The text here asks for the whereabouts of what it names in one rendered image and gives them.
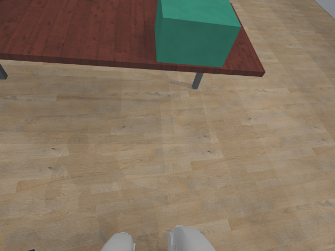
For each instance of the robot left thigh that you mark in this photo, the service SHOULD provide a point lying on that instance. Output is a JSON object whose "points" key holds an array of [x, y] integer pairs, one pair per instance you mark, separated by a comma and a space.
{"points": [[119, 242]]}

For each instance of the table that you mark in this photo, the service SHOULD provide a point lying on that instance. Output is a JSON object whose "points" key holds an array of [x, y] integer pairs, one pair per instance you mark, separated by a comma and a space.
{"points": [[113, 33]]}

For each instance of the robot right thigh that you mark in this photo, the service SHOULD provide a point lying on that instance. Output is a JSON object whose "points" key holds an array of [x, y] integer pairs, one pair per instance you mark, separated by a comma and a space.
{"points": [[185, 238]]}

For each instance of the carton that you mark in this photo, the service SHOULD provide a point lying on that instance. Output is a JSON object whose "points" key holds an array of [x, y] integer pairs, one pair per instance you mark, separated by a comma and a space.
{"points": [[195, 32]]}

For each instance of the robot thigh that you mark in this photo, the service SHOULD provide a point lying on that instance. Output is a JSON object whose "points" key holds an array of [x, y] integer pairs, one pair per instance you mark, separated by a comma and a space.
{"points": [[119, 242], [185, 238]]}

